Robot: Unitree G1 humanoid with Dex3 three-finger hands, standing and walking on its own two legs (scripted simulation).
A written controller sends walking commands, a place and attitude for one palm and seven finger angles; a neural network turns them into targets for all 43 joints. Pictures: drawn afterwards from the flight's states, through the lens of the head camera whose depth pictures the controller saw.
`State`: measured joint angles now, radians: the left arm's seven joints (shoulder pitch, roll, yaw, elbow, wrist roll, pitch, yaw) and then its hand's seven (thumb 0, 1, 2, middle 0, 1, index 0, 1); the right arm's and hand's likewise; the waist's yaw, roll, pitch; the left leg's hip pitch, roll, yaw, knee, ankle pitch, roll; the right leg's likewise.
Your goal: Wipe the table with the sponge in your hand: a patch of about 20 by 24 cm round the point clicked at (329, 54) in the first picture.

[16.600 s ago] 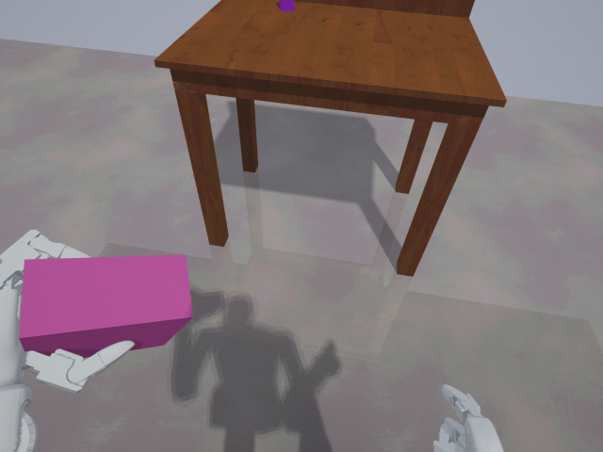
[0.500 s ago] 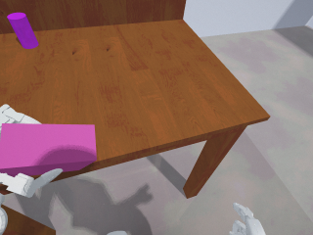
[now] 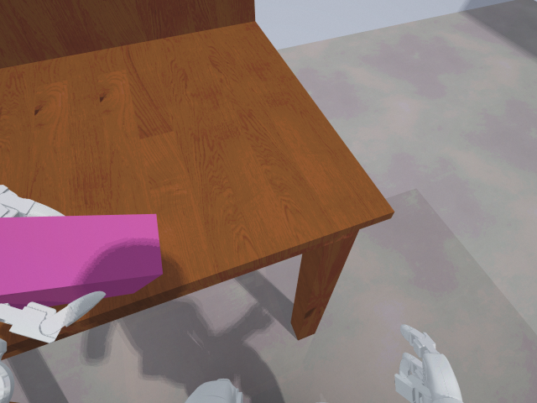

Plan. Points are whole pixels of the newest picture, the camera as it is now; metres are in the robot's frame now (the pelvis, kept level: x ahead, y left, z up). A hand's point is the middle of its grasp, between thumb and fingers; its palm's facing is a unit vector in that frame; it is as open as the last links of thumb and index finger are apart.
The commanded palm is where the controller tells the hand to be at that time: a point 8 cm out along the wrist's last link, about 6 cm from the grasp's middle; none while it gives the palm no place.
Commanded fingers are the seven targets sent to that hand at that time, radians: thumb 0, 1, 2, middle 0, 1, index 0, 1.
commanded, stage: come to a stop and stand still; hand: left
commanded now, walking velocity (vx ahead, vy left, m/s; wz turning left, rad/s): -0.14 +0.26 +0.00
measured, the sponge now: (103, 261) +0.24 +0.20 +0.14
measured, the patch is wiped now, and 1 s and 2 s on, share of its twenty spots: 0.00 0.00 0.00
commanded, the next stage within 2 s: look again from close up in 1.62 s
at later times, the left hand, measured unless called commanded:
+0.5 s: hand out of the picture +0.23 +0.30 +0.18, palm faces +0.41 -0.82 -0.39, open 10.5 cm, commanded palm +0.16 +0.32 +0.18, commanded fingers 0.00 0.10 1.30 -1.20 -1.60 -1.20 -1.60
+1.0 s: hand out of the picture +0.25 +0.32 +0.16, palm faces +0.37 -0.86 -0.35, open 10.5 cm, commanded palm +0.19 +0.35 +0.18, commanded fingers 0.00 0.10 1.30 -1.20 -1.60 -1.20 -1.60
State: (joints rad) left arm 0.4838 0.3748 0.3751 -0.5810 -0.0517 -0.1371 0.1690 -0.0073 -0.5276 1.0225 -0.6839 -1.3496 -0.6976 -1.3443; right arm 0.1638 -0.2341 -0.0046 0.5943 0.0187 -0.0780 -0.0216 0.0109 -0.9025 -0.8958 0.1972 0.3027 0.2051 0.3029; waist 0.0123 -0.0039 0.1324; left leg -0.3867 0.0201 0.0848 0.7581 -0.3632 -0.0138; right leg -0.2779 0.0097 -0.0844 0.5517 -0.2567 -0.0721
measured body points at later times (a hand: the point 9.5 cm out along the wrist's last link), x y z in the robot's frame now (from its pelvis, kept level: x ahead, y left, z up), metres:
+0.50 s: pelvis -0.02 +0.05 +0.00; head +0.01 +0.05 +0.45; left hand +0.20 +0.34 +0.20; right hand +0.15 -0.18 -0.08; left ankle +0.04 +0.11 -0.73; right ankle +0.03 -0.07 -0.73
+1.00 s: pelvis +0.02 +0.07 +0.00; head +0.04 +0.10 +0.45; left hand +0.22 +0.36 +0.18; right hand +0.19 -0.15 -0.07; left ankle +0.04 +0.11 -0.73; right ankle +0.03 -0.07 -0.73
